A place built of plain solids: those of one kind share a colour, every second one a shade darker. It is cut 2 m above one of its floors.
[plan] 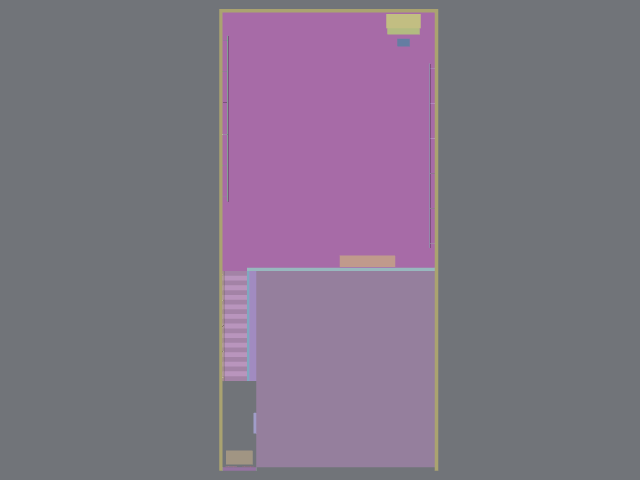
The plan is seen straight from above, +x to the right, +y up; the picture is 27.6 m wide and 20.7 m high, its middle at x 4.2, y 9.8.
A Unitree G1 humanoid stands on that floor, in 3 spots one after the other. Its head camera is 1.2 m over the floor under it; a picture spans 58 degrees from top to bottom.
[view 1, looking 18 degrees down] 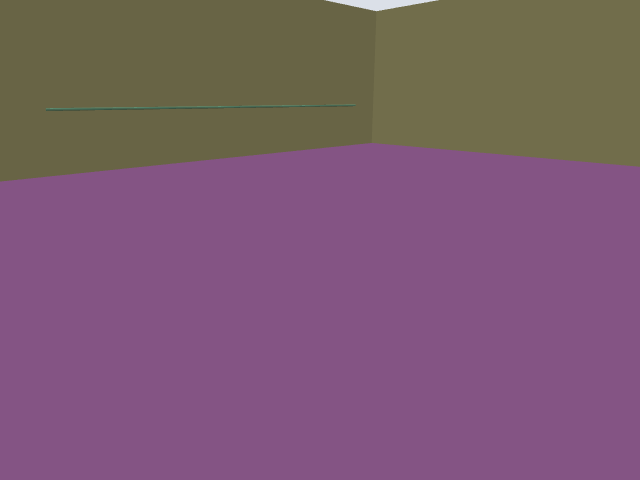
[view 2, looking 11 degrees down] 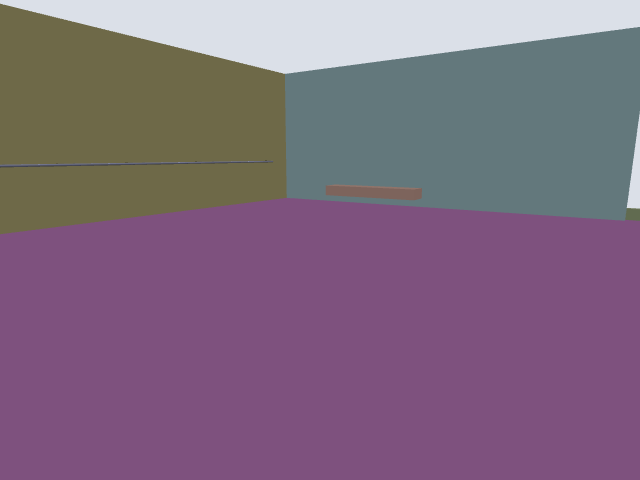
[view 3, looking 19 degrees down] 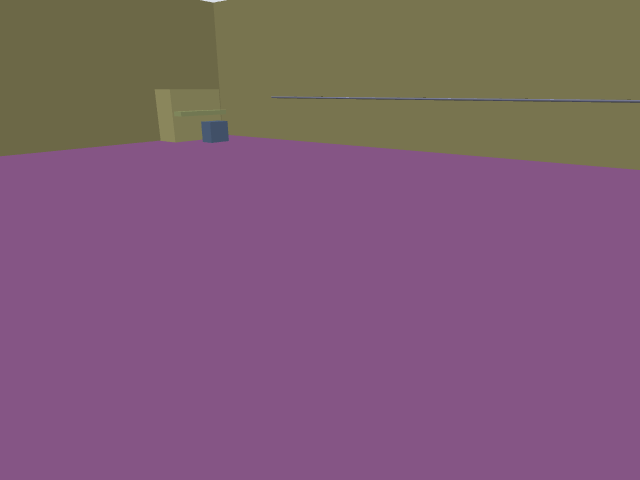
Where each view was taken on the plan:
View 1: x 8.15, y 9.66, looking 136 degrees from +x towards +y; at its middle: upper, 3.88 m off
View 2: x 1.30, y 18.51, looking -56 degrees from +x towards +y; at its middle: upper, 6.29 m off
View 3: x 0.53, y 9.56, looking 37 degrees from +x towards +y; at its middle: upper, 3.69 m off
